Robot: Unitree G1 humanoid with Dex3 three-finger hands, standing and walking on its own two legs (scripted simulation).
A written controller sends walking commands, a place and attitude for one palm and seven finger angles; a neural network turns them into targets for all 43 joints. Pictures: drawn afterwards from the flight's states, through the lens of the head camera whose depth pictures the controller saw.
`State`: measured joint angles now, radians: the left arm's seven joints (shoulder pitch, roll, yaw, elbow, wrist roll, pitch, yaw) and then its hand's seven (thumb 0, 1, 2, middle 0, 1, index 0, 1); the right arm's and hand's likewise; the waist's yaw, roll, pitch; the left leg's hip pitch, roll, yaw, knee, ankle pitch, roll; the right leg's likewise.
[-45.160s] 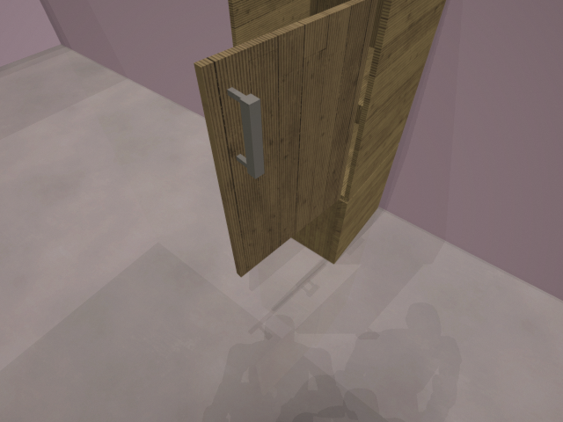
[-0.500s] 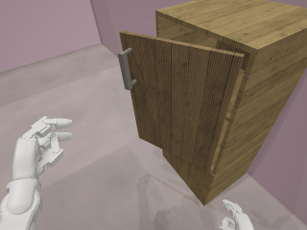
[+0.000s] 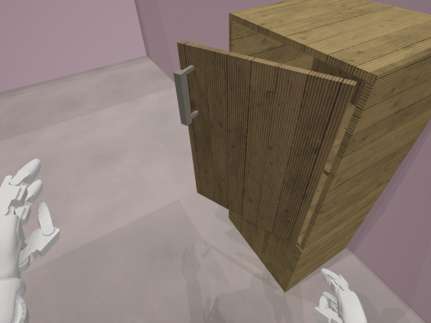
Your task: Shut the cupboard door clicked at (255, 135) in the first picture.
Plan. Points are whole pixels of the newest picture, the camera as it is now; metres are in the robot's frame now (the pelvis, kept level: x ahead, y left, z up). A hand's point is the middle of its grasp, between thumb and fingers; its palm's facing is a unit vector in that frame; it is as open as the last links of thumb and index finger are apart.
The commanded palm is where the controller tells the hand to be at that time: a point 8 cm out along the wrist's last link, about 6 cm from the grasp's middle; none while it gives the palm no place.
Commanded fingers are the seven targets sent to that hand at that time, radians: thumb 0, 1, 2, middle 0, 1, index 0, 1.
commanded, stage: draw the hand back to the body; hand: left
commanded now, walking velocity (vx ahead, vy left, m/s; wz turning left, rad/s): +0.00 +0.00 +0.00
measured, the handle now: (188, 95) +0.63 +0.15 +0.12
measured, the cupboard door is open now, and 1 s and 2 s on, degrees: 24 24 24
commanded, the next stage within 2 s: step back with the hand held close in 0.06 s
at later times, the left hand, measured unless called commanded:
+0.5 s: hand (46, 234) +0.19 +0.27 +0.15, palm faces +0.34 -0.79 -0.50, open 7.4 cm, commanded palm +0.13 +0.32 +0.17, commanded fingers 0.00 0.90 0.90 -0.20 -0.30 -0.20 -0.30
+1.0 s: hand out of the picture +0.09 +0.30 +0.16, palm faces +0.50 -0.74 -0.45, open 7.4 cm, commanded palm +0.02 +0.34 +0.17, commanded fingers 0.00 0.90 0.90 -0.20 -0.30 -0.20 -0.30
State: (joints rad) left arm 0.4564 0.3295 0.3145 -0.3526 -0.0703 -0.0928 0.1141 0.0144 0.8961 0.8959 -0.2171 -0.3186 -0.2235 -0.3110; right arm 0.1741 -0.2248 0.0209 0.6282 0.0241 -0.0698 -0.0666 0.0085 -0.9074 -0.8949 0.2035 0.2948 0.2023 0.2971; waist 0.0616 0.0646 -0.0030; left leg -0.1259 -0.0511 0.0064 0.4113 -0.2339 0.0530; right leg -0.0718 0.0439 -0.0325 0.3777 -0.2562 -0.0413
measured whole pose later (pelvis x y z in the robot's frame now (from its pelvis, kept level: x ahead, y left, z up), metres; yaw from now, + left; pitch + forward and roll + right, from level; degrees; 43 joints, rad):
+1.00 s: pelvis -0.10 +0.03 -0.03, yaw +3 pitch -1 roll -2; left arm 0.49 0.42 0.45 -0.51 -0.01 -0.21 0.16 0.01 0.89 0.90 -0.21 -0.31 -0.22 -0.30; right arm 0.26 -0.23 0.01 0.58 0.02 0.00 -0.08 0.01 -0.90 -0.89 0.21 0.30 0.21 0.30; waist -0.01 0.00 0.00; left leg -0.48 -0.04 0.07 0.69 -0.27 0.09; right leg -0.41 0.02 -0.03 0.66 -0.23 -0.01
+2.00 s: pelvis -0.33 +0.15 -0.04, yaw -4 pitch -2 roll -2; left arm 0.56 0.54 0.55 -0.76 -0.10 -0.20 0.11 0.01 0.89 0.90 -0.21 -0.30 -0.21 -0.30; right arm 0.25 -0.14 -0.03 0.63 0.02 -0.06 -0.01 0.01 -0.91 -0.89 0.21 0.30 0.20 0.30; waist -0.01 -0.12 0.04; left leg -0.72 -0.07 -0.03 1.40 -0.45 0.13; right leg -0.36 -0.01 -0.01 0.78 -0.41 -0.06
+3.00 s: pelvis -0.40 +0.21 -0.02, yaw -3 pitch +1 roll -1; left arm 0.68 0.57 0.57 -0.61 -0.06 -0.26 0.15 0.01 0.89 0.89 -0.21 -0.31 -0.22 -0.30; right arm 0.24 -0.13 0.04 0.64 0.01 -0.07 -0.03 0.01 -0.90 -0.89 0.21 0.30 0.21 0.30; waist -0.04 0.04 0.04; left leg -0.40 0.07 0.10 0.63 -0.28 0.01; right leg -0.24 0.02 -0.10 0.57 -0.34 -0.03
